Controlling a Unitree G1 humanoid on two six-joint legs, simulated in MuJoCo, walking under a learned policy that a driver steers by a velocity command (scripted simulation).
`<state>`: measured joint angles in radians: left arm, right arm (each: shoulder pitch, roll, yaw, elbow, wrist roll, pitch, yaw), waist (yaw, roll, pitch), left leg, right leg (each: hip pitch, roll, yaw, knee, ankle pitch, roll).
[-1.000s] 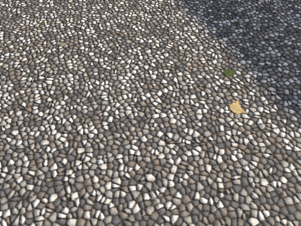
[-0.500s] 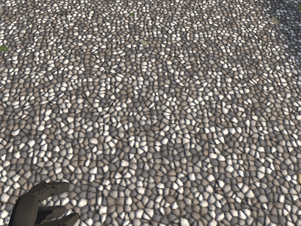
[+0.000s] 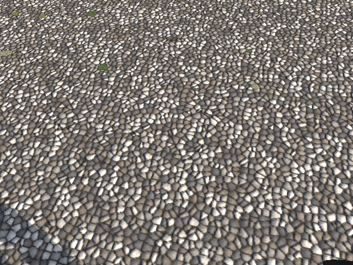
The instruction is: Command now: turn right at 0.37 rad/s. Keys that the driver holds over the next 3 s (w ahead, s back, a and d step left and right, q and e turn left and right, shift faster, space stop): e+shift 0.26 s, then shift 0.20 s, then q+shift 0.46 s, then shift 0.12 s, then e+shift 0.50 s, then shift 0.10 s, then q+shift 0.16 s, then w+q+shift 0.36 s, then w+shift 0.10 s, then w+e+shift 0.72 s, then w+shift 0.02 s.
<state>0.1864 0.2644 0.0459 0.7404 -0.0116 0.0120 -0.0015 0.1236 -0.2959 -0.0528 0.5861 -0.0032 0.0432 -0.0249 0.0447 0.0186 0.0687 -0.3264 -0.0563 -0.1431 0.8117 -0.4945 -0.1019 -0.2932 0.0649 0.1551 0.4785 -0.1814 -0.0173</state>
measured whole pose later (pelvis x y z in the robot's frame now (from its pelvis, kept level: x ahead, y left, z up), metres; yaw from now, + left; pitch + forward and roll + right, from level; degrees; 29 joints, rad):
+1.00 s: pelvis +0.00 +0.01 -0.02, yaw +1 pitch +1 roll -2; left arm 0.09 0.32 0.09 0.72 0.00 0.02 0.01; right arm 0.22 -0.32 -0.08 0.61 0.00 0.08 0.00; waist -0.02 -0.03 0.07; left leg -0.35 0.04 0.07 0.67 -0.35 0.05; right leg -0.29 -0.14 -0.22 0.75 -0.43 0.05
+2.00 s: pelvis +0.07 -0.04 +0.01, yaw -10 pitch +1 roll +0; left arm 0.21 0.25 0.06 0.74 0.01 -0.05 0.03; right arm 0.26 -0.29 -0.09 0.75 0.04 0.01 0.00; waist -0.01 0.00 -0.01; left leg -0.58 0.10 -0.03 1.04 -0.24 -0.05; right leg -0.05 -0.02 -0.22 0.28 -0.25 -0.04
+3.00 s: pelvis +0.81 +0.04 -0.01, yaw -23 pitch -1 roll +0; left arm 0.50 0.20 0.04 0.80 -0.01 -0.07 -0.03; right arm 0.00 -0.19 0.01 0.54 -0.01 -0.15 0.00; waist 0.08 0.02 0.04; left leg -0.65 0.06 -0.22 1.22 -0.26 0.00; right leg -0.25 0.22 0.08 0.56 -0.27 -0.19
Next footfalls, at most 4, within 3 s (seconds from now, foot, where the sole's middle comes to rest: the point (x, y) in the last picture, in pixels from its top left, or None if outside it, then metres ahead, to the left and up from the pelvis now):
0.14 left None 0.02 0.13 -0.78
0.54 right None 0.01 -0.15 -0.78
0.96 left None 0.05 0.11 -0.78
1.56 right None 0.04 -0.13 -0.78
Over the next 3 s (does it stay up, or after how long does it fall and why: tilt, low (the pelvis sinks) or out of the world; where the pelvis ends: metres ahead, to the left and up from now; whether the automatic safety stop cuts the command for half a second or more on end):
stays up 0.81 0.04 -0.01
